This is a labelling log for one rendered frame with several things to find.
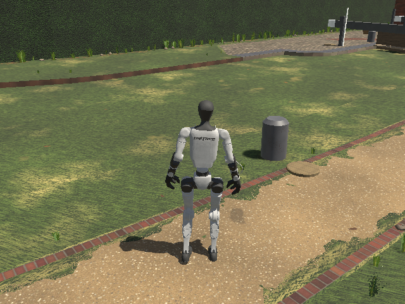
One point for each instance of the left robot foot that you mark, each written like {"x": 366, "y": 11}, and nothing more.
{"x": 185, "y": 256}

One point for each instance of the robot left hand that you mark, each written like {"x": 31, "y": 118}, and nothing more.
{"x": 171, "y": 179}

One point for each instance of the right robot upper arm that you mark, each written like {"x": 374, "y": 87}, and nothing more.
{"x": 227, "y": 145}

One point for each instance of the right robot forearm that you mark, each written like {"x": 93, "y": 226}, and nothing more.
{"x": 234, "y": 170}

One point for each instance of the left robot forearm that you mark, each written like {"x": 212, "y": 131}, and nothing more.
{"x": 173, "y": 167}

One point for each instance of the right robot foot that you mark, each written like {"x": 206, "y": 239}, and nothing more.
{"x": 212, "y": 255}

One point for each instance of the robot foot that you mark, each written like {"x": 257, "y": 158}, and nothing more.
{"x": 212, "y": 255}
{"x": 185, "y": 256}

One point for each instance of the robot right hand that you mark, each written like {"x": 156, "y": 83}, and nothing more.
{"x": 235, "y": 184}

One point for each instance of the left robot upper arm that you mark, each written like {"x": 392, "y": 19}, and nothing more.
{"x": 180, "y": 145}

